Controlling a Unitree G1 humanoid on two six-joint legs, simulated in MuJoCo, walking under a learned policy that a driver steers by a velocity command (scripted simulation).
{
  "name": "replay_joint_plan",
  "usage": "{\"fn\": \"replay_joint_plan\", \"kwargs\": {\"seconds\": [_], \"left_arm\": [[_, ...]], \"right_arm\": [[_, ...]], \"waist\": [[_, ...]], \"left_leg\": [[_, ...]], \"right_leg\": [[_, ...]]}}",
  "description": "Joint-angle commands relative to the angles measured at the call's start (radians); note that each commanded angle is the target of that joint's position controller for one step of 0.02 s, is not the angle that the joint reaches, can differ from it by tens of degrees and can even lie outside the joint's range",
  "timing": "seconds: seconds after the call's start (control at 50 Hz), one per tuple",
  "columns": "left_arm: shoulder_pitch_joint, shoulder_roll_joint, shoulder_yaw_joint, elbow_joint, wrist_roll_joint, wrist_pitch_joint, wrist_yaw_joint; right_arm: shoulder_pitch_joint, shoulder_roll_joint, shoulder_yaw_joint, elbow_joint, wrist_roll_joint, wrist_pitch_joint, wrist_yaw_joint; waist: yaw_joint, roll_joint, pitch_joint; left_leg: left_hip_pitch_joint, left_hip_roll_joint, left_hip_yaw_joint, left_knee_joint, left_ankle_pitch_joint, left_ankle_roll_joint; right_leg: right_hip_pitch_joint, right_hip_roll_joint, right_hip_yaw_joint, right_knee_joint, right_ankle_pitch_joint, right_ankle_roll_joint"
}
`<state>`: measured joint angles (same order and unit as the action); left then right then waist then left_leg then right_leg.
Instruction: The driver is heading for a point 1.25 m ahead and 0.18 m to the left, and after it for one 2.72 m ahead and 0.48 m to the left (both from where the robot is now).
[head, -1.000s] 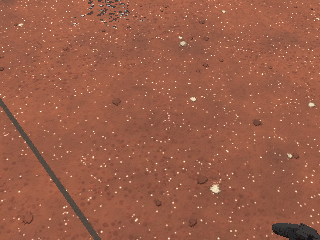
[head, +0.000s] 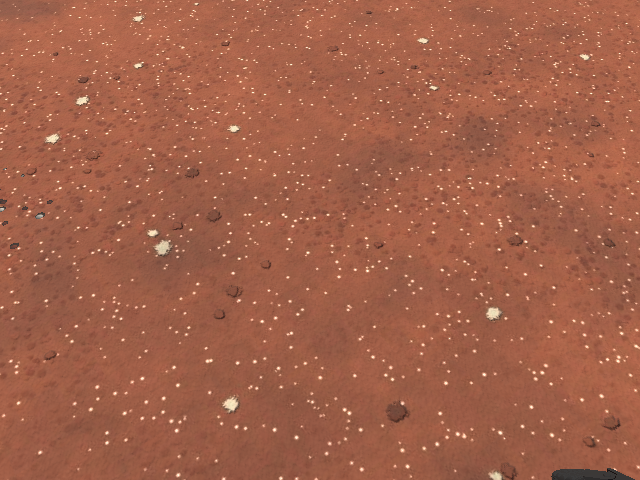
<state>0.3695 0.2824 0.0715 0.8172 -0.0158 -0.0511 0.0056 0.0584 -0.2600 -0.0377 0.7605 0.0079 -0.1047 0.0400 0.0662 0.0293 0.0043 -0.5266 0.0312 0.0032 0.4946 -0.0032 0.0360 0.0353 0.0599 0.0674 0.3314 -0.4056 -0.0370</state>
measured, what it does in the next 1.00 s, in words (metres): walks ahead: left foot, then right foot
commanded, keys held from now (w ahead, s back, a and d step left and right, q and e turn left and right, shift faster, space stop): w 0.68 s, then w+q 0.32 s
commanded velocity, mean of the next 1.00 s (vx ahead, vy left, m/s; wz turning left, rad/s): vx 0.50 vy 0.00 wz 0.07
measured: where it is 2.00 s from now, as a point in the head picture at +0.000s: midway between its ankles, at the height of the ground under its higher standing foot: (291, 228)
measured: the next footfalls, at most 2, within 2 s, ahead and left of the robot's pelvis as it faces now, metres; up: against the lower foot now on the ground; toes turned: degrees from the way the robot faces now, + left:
left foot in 0.02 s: +0.18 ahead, +0.12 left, +0.00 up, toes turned +1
right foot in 0.56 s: +0.48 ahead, -0.12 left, +0.00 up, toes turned -2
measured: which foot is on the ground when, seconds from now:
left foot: up 0.00-0.00, down 0.02-0.56, up 0.58-1.00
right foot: down 0.00-0.04, up 0.06-0.54, down 0.56-1.00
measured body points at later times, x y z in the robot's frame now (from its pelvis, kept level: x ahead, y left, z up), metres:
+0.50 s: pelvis +0.27 +0.01 +0.01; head +0.30 +0.01 +0.46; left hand +0.49 +0.24 -0.08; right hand +0.26 -0.27 -0.12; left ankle +0.14 +0.12 -0.73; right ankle +0.44 -0.13 -0.70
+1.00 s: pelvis +0.54 -0.02 +0.01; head +0.56 -0.01 +0.46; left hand +0.54 +0.27 -0.12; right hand +0.74 -0.24 -0.10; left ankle +0.71 +0.15 -0.68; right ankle +0.44 -0.12 -0.73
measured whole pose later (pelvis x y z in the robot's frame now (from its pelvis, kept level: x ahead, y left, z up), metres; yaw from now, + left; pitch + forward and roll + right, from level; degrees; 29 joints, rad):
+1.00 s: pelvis +0.54 -0.02 +0.01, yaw +7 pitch +2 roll -2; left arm 0.32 0.26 0.06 0.88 0.00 -0.09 0.00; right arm 0.12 -0.27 -0.05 0.81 0.02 -0.05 0.03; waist 0.06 0.04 0.01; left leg -0.68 0.09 -0.04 0.67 0.07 0.02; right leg 0.06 0.05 -0.17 0.18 -0.27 -0.03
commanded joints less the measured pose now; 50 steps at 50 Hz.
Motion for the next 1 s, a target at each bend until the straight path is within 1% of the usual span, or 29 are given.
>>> {"fn": "replay_joint_plan", "kwargs": {"seconds": [0.02,0.04,0.06,0.08,0.1,0.12,0.14,0.18,0.22,0.28,0.36,0.42,0.46,0.5,0.52,0.54,0.56,0.58,0.6,0.62,0.64,0.66,0.68,0.7,0.74,0.78,0.84,0.9,1.0], "left_arm": [[-0.03,0.123,0.021,-0.054,0.009,0.002,0.008],[0.089,0.043,-0.004,-0.07,0.017,-0.012,0.004],[0.105,0.034,-0.012,-0.059,0.002,-0.028,-0.001],[0.019,0.125,0.008,-0.076,-0.019,-0.039,-0.006],[-0.073,0.134,0.008,-0.102,-0.024,-0.044,-0.008],[-0.119,0.125,0.008,-0.113,-0.009,-0.044,-0.006],[-0.113,0.121,0.015,-0.11,0.003,-0.037,-0.004],[-0.062,0.087,0.012,-0.093,0.004,-0.021,-0.002],[-0.079,0.07,0.008,-0.098,0.009,-0.012,0.002],[-0.17,0.057,0.003,-0.122,0.015,-0.015,0.003],[-0.3,0.026,-0.01,-0.15,0.008,-0.028,-0.01],[-0.385,0.026,-0.013,-0.178,0.0,-0.035,-0.026],[-0.419,0.034,-0.013,-0.197,-0.003,-0.042,-0.039],[-0.404,0.052,-0.009,-0.201,-0.002,-0.048,-0.048],[-0.36,0.07,-0.001,-0.192,0.0,-0.05,-0.049],[-0.262,0.096,0.014,-0.164,0.004,-0.051,-0.046],[-0.101,0.148,0.038,-0.115,0.009,-0.05,-0.037],[0.081,0.228,0.057,-0.087,0.019,-0.044,-0.024],[0.085,0.264,0.06,-0.069,0.018,-0.041,-0.033],[0.065,0.163,0.036,-0.08,0.005,-0.04,-0.032],[-0.007,0.132,0.023,-0.089,0.005,-0.039,-0.028],[-0.071,0.122,0.017,-0.096,0.012,-0.038,-0.028],[-0.115,0.098,0.011,-0.1,0.018,-0.039,-0.031],[-0.137,0.079,0.005,-0.1,0.026,-0.044,-0.031],[-0.143,0.079,0.008,-0.083,0.022,-0.059,-0.032],[-0.129,0.101,0.016,-0.061,0.028,-0.067,-0.025],[-0.109,0.113,0.019,-0.035,0.032,-0.065,-0.012],[-0.105,0.123,0.019,-0.02,0.027,-0.063,-0.003],[-0.034,0.144,0.028,0.031,0.011,-0.035,0.005]], "right_arm": [[0.234,-0.2,-0.071,0.003,-0.011,-0.019,-0.009],[0.36,-0.29,-0.092,0.018,-0.025,-0.017,-0.013],[0.41,-0.244,-0.082,0.047,-0.005,-0.01,-0.005],[0.35,-0.184,-0.061,0.036,0.01,-0.008,-0.006],[0.272,-0.154,-0.051,0.018,0.003,-0.001,-0.01],[0.21,-0.135,-0.042,0.01,-0.008,0.002,-0.009],[0.175,-0.111,-0.033,0.004,-0.018,-0.001,-0.009],[0.16,-0.106,-0.03,0.01,-0.017,-0.007,-0.008],[0.175,-0.133,-0.036,0.025,-0.012,-0.013,-0.013],[0.211,-0.156,-0.042,0.047,-0.007,-0.006,-0.027],[0.271,-0.168,-0.042,0.076,0.005,0.007,-0.036],[0.325,-0.176,-0.043,0.104,0.009,0.021,-0.036],[0.342,-0.182,-0.046,0.119,0.011,0.033,-0.039],[0.334,-0.195,-0.052,0.126,0.014,0.044,-0.044],[0.318,-0.204,-0.055,0.125,0.014,0.048,-0.047],[0.293,-0.208,-0.056,0.122,0.016,0.052,-0.049],[0.288,-0.182,-0.045,0.114,0.01,0.054,-0.05],[0.301,-0.123,-0.021,0.086,-0.021,0.049,-0.052],[0.43,-0.026,0.006,0.085,-0.004,0.024,-0.04],[0.349,-0.145,-0.019,0.094,0.018,0.006,-0.032],[0.25,-0.177,-0.029,0.063,0.034,-0.006,-0.026],[0.204,-0.161,-0.027,0.056,0.026,-0.008,-0.031],[0.188,-0.153,-0.031,0.054,0.011,-0.003,-0.033],[0.217,-0.138,-0.033,0.063,0.012,0.009,-0.032],[0.25,-0.1,-0.028,0.077,0.017,0.036,-0.035],[0.208,-0.09,-0.028,0.062,0.016,0.05,-0.04],[0.146,-0.087,-0.032,0.041,0.012,0.049,-0.036],[0.06,-0.069,-0.026,0.013,0.009,0.043,-0.022],[-0.066,-0.054,-0.016,-0.062,0.011,0.043,0.006]], "waist": [[-0.167,-0.088,-0.179],[-0.15,0.118,-0.343],[-0.161,0.282,-0.407],[-0.173,0.166,-0.257],[-0.159,0.083,-0.145],[-0.129,0.026,-0.056],[-0.096,0.04,-0.031],[-0.062,0.069,-0.028],[-0.057,0.057,-0.013],[-0.079,0.027,0.004],[-0.129,0.028,0.028],[-0.161,0.029,0.054],[-0.162,0.036,0.065],[-0.136,0.051,0.053],[-0.106,0.063,0.026],[-0.045,0.063,-0.034],[0.024,0.039,-0.146],[0.074,-0.11,-0.307],[-0.005,-0.364,-0.403],[0.039,-0.229,-0.327],[0.031,-0.173,-0.187],[0.0,-0.085,-0.115],[-0.028,-0.072,-0.062],[-0.06,-0.093,-0.057],[-0.082,-0.107,-0.043],[-0.08,-0.092,-0.006],[-0.063,-0.081,0.016],[-0.033,-0.08,0.04],[0.015,-0.067,0.082]], "left_leg": [[0.412,0.036,-0.032,0.014,0.001,0.092],[0.809,0.274,-0.41,0.014,-0.078,0.233],[0.922,0.361,-0.754,-0.165,-0.294,0.303],[0.823,0.335,-0.678,-0.199,-0.447,0.25],[0.675,0.3,-0.542,-0.216,-0.435,0.211],[0.523,0.261,-0.443,-0.249,-0.341,0.199],[0.433,0.228,-0.38,-0.274,-0.258,0.188],[0.355,0.191,-0.295,-0.318,-0.155,0.191],[0.336,0.187,-0.233,-0.348,-0.055,0.207],[0.372,0.173,-0.162,-0.366,0.039,0.199],[0.403,0.14,-0.083,-0.364,0.047,0.163],[0.478,0.172,-0.092,-0.336,0.036,0.164],[0.546,0.205,-0.107,-0.3,0.071,0.158],[0.596,0.229,-0.116,-0.249,0.156,0.142],[0.605,0.226,-0.108,-0.199,0.275,0.13],[0.591,0.197,-0.078,-0.088,0.433,0.111],[0.503,0.143,-0.038,0.104,0.45,0.081],[0.278,0.069,0.013,0.44,0.102,0.042],[-0.094,-0.1,-0.046,0.719,-0.568,-0.002],[-0.208,-0.036,-0.135,0.811,-0.573,0.008],[-0.252,0.011,-0.106,0.802,-0.476,0.018],[-0.215,0.057,-0.08,0.755,-0.387,0.013],[-0.179,0.082,-0.074,0.697,-0.336,0.003],[-0.12,0.105,-0.084,0.672,-0.299,-0.001],[-0.085,0.114,-0.083,0.631,-0.27,-0.017],[-0.135,0.112,-0.103,0.574,-0.199,-0.033],[-0.183,0.093,-0.121,0.432,-0.032,-0.041],[-0.142,0.074,-0.066,0.264,0.106,-0.033],[-0.2,0.058,-0.015,0.131,0.05,0.001]], "right_leg": [[-0.113,-0.188,0.047,0.351,0.759,-0.087],[-0.469,-0.049,-0.011,0.735,0.39,-0.014],[-0.692,0.031,0.053,0.93,-0.166,0.008],[-0.799,-0.038,0.092,1.01,-0.132,-0.005],[-0.812,-0.092,0.05,0.986,-0.041,-0.015],[-0.784,-0.132,0.025,0.918,0.032,-0.014],[-0.727,-0.166,0.029,0.853,0.084,-0.012],[-0.652,-0.184,0.016,0.797,0.124,0.001],[-0.676,-0.193,0.002,0.732,0.176,0.023],[-0.731,-0.2,-0.009,0.569,0.329,0.048],[-0.683,-0.164,-0.047,0.334,0.498,0.05],[-0.691,-0.143,-0.058,0.246,0.496,0.042],[-0.707,-0.133,-0.056,0.206,0.441,0.024],[-0.668,-0.119,-0.059,0.174,0.366,-0.004],[-0.594,-0.099,-0.075,0.161,0.333,-0.02],[-0.446,-0.067,-0.106,0.131,0.342,-0.045],[-0.196,-0.082,-0.092,0.146,0.38,-0.081],[0.115,-0.296,0.156,0.183,0.428,-0.15],[0.377,-0.467,0.618,0.049,0.22,-0.305],[0.329,-0.433,0.606,-0.003,0.086,-0.266],[0.194,-0.398,0.455,-0.025,0.125,-0.226],[0.053,-0.358,0.356,-0.053,0.226,-0.207],[-0.053,-0.326,0.286,-0.084,0.31,-0.203],[-0.114,-0.307,0.23,-0.117,0.345,-0.194],[-0.177,-0.299,0.148,-0.168,0.391,-0.199],[-0.199,-0.301,0.076,-0.203,0.425,-0.198],[-0.168,-0.285,-0.028,-0.219,0.469,-0.17],[-0.159,-0.264,-0.124,-0.233,0.473,-0.137],[0.027,-0.324,-0.18,-0.178,0.548,-0.118]]}}
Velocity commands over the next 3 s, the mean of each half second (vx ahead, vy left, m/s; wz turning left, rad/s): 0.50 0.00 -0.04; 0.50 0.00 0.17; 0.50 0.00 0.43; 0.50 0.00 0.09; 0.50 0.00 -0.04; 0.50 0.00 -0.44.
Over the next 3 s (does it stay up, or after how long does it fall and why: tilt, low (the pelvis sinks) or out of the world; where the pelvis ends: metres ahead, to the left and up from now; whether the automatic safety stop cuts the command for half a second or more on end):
stays up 1.61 0.31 0.02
